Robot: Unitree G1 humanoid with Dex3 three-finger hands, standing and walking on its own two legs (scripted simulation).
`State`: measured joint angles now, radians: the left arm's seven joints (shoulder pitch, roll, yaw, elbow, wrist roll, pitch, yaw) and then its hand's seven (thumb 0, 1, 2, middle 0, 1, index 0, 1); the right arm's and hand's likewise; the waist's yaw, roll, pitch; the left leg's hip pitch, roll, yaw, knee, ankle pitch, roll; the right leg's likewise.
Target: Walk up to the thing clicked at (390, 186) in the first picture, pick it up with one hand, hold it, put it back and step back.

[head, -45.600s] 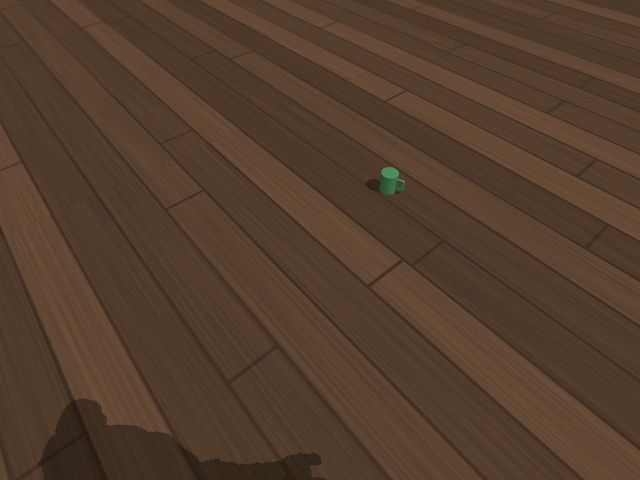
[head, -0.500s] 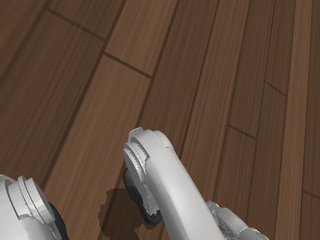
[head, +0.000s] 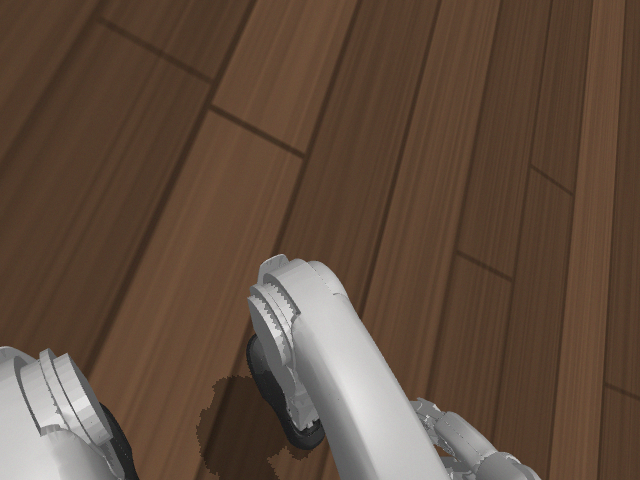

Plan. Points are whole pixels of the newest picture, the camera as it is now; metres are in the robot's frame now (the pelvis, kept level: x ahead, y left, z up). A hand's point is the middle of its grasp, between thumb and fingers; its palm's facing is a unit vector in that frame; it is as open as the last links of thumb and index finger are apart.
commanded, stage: settle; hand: left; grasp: from above
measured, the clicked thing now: out of the picture +0.51 +0.32 -0.26
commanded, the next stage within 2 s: lift in 0.92 s
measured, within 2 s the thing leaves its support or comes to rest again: leaves its support in 0.36 s
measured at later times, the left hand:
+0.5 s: hand out of the picture +0.46 +0.33 -0.20, palm faces -0.40 -0.12 -0.91, open 10.7 cm
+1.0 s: hand out of the picture +0.46 +0.33 -0.12, palm faces -0.44 -0.12 -0.89, open 10.6 cm
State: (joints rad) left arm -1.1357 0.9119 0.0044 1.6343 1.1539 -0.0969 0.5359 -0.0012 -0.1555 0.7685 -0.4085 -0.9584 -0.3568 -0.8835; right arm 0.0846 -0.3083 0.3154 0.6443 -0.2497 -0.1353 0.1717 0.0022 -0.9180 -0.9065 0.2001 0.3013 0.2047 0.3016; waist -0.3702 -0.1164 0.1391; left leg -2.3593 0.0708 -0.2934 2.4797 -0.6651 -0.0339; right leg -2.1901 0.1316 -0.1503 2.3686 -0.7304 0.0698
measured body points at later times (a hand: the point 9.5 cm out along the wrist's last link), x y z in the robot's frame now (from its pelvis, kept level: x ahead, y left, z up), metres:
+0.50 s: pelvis +0.01 +0.00 +0.00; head +0.26 +0.11 +0.36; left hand +0.48 +0.33 -0.15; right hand +0.08 -0.26 -0.08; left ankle +0.07 +0.14 -0.28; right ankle +0.10 -0.12 -0.28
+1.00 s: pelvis -0.01 -0.01 +0.03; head +0.22 +0.09 +0.40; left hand +0.47 +0.33 -0.07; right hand +0.08 -0.26 -0.07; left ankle +0.07 +0.14 -0.28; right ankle +0.10 -0.12 -0.28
